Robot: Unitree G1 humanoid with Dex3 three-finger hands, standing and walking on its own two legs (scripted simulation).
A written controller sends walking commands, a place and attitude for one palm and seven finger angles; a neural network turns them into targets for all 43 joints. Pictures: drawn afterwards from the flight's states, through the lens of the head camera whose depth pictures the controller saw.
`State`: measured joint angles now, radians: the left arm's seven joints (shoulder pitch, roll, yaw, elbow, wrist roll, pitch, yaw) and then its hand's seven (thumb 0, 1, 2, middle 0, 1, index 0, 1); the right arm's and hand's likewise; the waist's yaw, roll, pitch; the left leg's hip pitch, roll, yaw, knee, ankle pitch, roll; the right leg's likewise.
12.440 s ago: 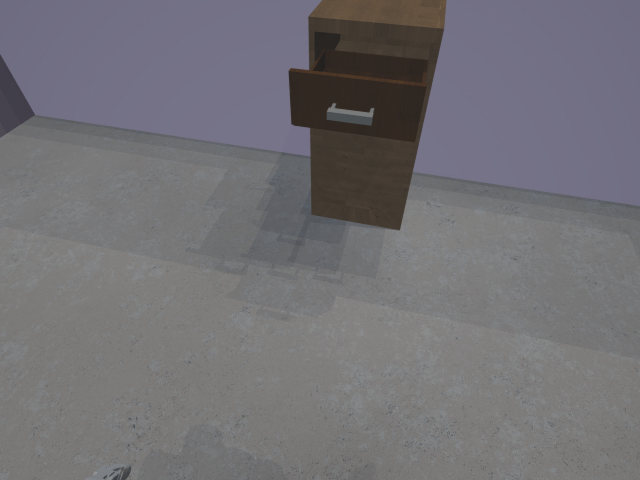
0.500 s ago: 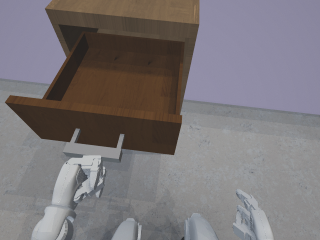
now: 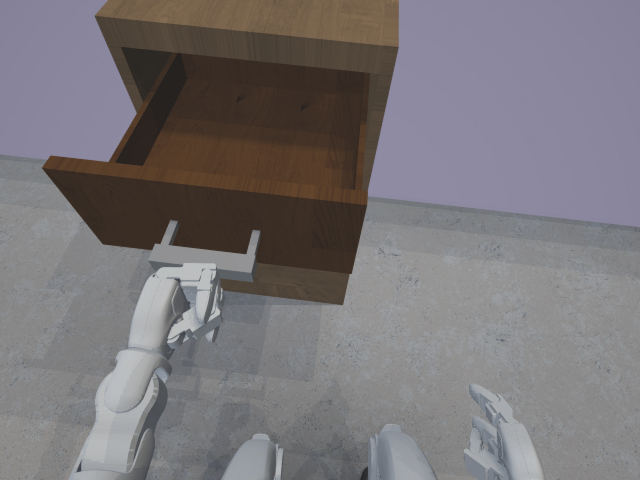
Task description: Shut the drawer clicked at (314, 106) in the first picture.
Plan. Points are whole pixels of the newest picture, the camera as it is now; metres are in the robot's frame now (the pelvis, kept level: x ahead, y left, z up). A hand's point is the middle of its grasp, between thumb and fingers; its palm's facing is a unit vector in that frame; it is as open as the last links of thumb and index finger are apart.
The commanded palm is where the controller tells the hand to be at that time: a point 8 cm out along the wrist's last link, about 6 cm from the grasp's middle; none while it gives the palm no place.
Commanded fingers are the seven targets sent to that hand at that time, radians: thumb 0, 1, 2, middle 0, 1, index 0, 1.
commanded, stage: push the drawer shut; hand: left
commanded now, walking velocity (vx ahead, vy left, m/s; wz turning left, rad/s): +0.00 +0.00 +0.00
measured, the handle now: (209, 248) +0.38 +0.15 +0.05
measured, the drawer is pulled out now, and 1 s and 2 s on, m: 0.24 0.11 0.00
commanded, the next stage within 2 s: none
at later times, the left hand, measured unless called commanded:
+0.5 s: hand (233, 265) +0.36 +0.12 +0.04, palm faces -0.12 -0.99 -0.05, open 3.2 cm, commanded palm +0.36 +0.17 +0.05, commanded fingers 0.00 0.90 0.90 -1.40 -1.60 -1.40 -1.60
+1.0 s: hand (246, 221) +0.43 +0.11 +0.04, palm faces -0.10 -0.99 -0.05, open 3.2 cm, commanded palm +0.42 +0.16 +0.05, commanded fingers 0.00 0.90 0.90 -1.40 -1.60 -1.40 -1.60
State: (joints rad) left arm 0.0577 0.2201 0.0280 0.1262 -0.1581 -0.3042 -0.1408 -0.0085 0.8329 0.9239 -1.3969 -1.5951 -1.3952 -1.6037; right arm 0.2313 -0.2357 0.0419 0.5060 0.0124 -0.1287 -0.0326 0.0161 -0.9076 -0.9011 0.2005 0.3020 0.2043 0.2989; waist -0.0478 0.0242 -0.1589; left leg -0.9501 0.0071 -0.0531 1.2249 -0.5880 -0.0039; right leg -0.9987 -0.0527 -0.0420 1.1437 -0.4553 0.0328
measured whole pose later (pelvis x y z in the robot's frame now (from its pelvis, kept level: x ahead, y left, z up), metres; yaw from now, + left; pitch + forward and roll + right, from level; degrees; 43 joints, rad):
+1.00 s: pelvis -0.01 -0.01 +0.00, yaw -1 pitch +21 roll -1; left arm -0.56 0.26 0.17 0.77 -0.12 -0.41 -0.14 0.01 0.85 0.95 -1.40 -1.60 -1.40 -1.60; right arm 0.27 -0.25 0.03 0.62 0.00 -0.05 -0.02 0.01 -0.91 -0.90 0.20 0.30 0.20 0.30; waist -0.10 0.02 -0.13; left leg -1.00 0.01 -0.04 1.19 -0.55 -0.02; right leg -1.07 -0.04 -0.03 1.13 -0.42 0.02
